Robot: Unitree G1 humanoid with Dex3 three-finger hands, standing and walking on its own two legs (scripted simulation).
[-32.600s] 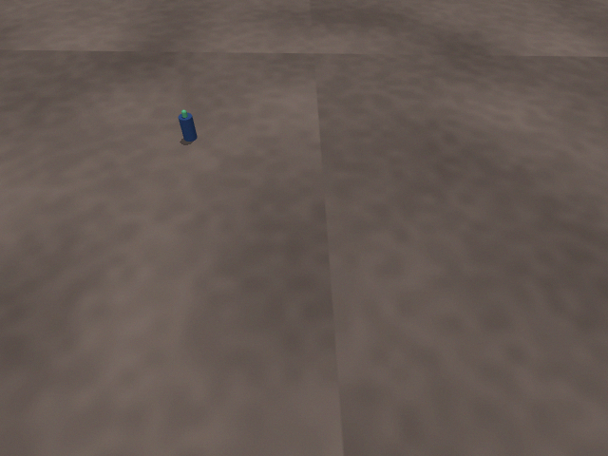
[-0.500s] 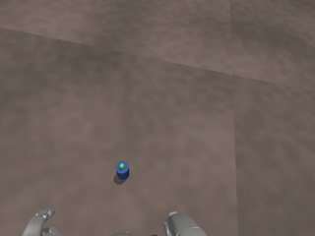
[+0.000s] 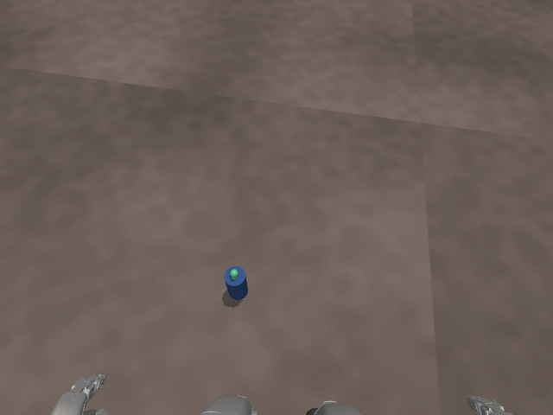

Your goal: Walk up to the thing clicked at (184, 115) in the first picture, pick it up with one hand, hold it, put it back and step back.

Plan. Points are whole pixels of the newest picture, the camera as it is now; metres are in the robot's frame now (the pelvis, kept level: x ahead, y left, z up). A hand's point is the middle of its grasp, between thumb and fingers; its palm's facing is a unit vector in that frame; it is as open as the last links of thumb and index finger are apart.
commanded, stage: step back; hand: left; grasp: from the side
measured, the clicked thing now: (236, 281) +0.57 +0.16 -0.68
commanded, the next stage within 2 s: none
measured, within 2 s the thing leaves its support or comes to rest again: neither
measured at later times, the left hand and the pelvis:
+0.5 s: hand out of the picture -0.06 +0.27 -0.16, palm faces -0.07 -0.92 -0.38, open 7.4 cm; pelvis -0.15 +0.00 -0.01, yaw -4 degrees
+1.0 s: hand out of the picture -0.18 +0.23 -0.15, palm faces +0.01 -0.94 -0.33, open 7.4 cm; pelvis -0.32 -0.03 -0.01, yaw +2 degrees
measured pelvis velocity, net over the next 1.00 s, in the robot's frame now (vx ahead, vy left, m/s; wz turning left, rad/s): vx -0.32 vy -0.03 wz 0.04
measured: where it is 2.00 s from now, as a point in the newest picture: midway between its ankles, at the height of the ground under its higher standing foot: outside the picture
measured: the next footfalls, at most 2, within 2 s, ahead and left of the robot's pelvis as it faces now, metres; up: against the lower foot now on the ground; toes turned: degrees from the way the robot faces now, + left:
left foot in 0.10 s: -0.02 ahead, +0.12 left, +0.00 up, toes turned -1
right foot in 0.54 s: -0.16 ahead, -0.15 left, +0.00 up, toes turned +0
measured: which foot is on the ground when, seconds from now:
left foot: up 0.00-0.08, down 0.10-0.58, up 0.60-0.86, down 0.88-1.00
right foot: down 0.00-0.12, up 0.14-0.52, down 0.54-0.90, up 0.92-1.00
